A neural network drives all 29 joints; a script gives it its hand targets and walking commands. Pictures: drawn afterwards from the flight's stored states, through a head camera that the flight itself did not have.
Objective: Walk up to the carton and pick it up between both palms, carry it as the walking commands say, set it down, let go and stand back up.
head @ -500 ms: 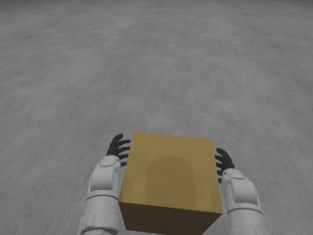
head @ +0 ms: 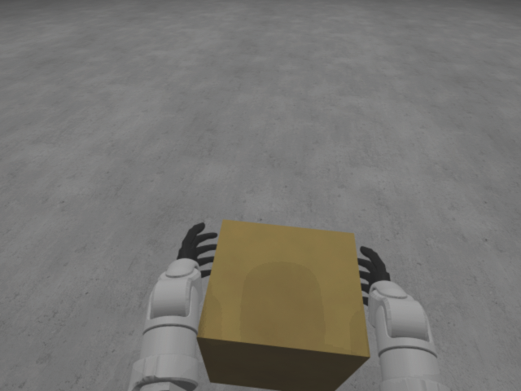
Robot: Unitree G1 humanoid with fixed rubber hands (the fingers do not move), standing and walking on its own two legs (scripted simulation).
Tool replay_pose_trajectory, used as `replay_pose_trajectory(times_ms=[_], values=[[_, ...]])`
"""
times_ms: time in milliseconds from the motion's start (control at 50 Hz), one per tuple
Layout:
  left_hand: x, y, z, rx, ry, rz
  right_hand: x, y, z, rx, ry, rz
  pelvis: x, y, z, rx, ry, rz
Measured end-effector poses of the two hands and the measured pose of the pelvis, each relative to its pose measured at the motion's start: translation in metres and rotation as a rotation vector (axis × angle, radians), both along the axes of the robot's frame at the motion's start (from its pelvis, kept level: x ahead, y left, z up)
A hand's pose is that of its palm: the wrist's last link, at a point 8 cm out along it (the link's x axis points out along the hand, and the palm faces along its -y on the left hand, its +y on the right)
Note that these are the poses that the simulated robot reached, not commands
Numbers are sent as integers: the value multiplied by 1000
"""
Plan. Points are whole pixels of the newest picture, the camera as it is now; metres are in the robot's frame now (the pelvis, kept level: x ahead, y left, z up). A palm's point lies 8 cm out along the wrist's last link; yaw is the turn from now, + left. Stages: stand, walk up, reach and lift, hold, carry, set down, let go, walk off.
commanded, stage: hold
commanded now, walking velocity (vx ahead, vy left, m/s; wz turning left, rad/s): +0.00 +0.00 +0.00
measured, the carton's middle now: (278, 311) +0.28 +0.01 -0.03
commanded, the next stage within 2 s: carry in 0.68 s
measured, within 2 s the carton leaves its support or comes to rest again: neither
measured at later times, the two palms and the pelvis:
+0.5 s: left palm (188, 269) +0.30 +0.16 +0.06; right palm (378, 292) +0.29 -0.15 +0.04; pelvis +0.00 +0.00 +0.00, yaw +0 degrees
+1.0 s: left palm (157, 239) +0.32 +0.21 +0.10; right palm (347, 253) +0.33 -0.10 +0.08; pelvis +0.04 +0.03 +0.00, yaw +3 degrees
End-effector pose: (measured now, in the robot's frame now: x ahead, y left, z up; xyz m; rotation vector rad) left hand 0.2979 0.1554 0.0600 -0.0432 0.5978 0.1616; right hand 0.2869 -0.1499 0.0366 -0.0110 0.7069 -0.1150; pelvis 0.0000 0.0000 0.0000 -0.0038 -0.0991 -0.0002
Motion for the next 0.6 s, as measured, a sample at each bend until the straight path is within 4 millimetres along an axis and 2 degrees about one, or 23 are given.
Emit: replay_pose_trajectory(times_ms=[600], values=[[-1,1,-2,-4,7,-5,-1,0,0,-1,2,-7,0,0,0,0,-1,0]])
